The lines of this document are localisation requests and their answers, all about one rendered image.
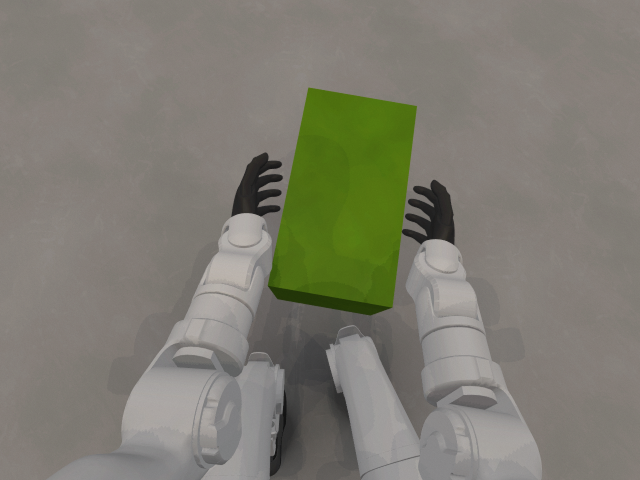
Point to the robot right upper arm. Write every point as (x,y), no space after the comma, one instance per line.
(465,443)

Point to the carton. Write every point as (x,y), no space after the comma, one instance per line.
(340,232)

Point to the robot left shin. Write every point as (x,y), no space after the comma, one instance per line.
(260,356)

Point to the robot left forearm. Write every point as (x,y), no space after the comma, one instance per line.
(213,334)

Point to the robot left hand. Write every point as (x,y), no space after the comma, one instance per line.
(247,197)

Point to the robot left upper arm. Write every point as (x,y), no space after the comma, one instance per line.
(178,424)

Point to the robot right forearm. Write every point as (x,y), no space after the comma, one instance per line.
(458,365)

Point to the robot right hand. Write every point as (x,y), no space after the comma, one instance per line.
(441,225)

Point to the left robot thigh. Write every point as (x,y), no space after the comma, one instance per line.
(262,393)

